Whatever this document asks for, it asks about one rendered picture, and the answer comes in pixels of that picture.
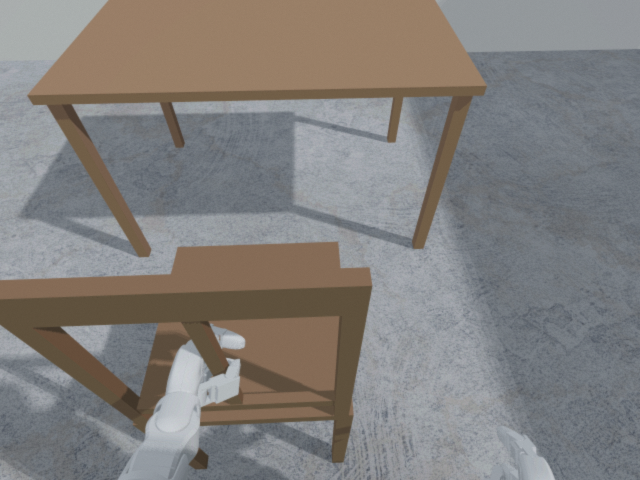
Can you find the table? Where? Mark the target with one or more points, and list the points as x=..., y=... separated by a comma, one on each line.
x=150, y=51

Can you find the robot left forearm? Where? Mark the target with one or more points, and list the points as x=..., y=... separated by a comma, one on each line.
x=171, y=440

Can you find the chair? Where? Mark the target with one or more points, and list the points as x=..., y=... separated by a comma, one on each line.
x=302, y=317

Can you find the right robot hand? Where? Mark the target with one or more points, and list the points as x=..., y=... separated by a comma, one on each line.
x=523, y=451

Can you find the left robot hand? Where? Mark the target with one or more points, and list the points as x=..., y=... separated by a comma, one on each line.
x=189, y=370

